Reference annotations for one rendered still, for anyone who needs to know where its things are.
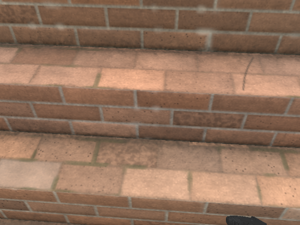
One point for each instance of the robot right hand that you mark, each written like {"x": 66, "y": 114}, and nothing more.
{"x": 240, "y": 220}

